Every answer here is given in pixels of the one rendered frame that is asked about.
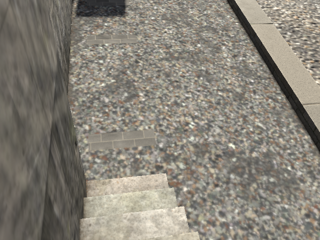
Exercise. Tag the stairs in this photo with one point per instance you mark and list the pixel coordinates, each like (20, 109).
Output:
(133, 208)

